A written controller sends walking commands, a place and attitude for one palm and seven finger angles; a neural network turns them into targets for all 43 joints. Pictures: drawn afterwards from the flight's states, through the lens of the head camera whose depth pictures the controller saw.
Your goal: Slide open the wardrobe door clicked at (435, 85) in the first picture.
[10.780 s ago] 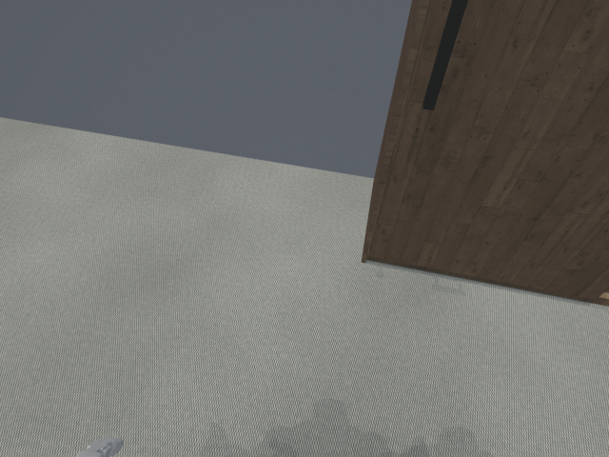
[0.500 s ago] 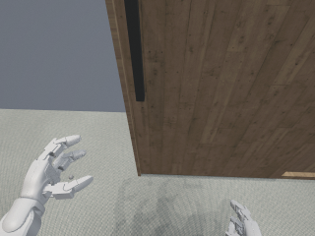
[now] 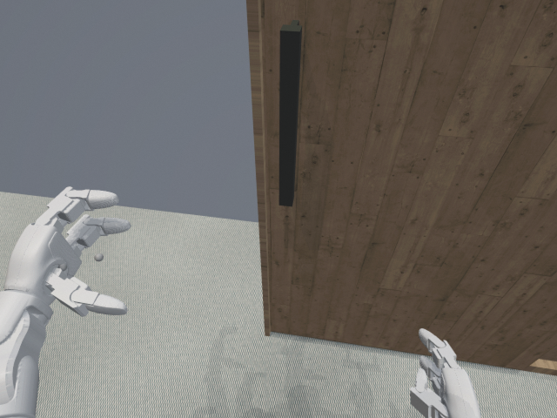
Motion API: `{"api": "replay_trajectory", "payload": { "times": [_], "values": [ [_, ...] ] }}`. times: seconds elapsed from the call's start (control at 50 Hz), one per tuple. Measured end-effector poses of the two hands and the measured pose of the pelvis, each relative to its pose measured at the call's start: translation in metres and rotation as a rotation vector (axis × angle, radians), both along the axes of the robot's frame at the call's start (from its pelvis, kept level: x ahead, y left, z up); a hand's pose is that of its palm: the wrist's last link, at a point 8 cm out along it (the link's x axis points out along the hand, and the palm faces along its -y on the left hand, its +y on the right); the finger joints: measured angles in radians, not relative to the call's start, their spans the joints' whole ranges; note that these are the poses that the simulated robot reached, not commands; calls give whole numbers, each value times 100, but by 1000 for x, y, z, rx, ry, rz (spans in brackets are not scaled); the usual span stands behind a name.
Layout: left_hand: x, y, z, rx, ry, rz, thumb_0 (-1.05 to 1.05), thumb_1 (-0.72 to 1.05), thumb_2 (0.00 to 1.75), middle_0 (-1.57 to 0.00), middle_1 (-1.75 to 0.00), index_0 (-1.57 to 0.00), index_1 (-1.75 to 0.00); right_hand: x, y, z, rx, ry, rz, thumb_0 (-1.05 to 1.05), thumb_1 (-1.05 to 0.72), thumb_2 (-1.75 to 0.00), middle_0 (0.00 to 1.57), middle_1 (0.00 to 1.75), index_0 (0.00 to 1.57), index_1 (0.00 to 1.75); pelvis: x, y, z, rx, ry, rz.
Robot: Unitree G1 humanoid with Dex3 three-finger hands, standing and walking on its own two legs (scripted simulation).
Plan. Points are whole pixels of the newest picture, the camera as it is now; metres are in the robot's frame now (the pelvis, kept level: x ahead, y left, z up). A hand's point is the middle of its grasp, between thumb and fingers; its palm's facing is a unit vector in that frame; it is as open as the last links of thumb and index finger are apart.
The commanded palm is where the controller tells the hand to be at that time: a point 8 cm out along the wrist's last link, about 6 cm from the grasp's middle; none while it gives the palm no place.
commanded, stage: raise the hand with hooked fingers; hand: left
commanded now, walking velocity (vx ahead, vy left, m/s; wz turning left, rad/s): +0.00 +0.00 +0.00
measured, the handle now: (290, 125) +0.56 +0.05 +0.17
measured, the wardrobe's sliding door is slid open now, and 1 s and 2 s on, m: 0.00 0.00 0.00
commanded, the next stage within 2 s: move the hooked fingers beside the handle in 0.78 s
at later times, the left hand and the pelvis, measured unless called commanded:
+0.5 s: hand (108, 228) +0.28 +0.25 +0.17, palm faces -0.03 -1.00 -0.08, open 14.0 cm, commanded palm +0.25 +0.30 +0.18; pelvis +0.00 -0.02 +0.01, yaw -1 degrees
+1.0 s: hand (111, 219) +0.29 +0.25 +0.18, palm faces +0.03 -1.00 -0.06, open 14.0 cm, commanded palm +0.27 +0.28 +0.18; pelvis +0.01 -0.03 +0.01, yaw +0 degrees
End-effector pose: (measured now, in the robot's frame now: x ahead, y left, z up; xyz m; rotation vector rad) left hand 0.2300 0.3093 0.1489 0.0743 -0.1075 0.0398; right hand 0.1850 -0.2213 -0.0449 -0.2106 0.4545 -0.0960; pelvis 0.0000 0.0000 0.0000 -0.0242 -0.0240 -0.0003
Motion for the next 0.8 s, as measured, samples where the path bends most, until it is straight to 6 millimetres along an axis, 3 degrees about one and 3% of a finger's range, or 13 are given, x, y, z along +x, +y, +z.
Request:
{"api": "replay_trajectory", "payload": {
  "times": [0.12,0.24,0.3,0.42,0.52,0.66,0.8],
  "values": [
    [5,-1,2,16,93,-31,-1,-47,32,-30,-118,-30,-118,-1,5,-3,16,30,16,1,-90,-90,21,30,21,30,-1,-2,4,6,-10,0],
    [9,12,40,35,-39,17,-1,-49,31,-30,-120,-30,-119,-10,-1,-8,11,73,17,1,-90,-90,21,30,21,30,0,-9,7,7,-27,5],
    [16,19,49,25,-25,24,-1,-50,31,-30,-120,-30,-120,-14,-7,-12,12,95,6,2,-90,-90,21,30,21,30,0,-12,8,9,-26,8],
    [29,8,34,15,103,-35,-1,-50,30,-30,-120,-30,-120,-20,-24,-15,15,111,-28,2,-90,-90,21,30,21,30,0,-15,8,14,-12,0],
    [29,-9,28,6,66,-62,-1,-50,30,-30,-120,-30,-120,-21,-35,-12,6,100,-50,2,-90,-90,20,30,21,30,2,-18,8,18,-12,-12],
    [27,-4,38,4,10,13,-1,-50,30,-30,-120,-30,-120,-16,-39,-9,6,80,-50,2,-90,-90,20,30,21,30,5,-24,8,19,-23,-9],
    [31,-10,31,7,83,-20,-1,-50,30,-30,-120,-30,-120,-9,-37,-13,22,81,-46,2,-90,-90,20,30,21,30,5,-26,8,21,-13,-8]
  ]
}}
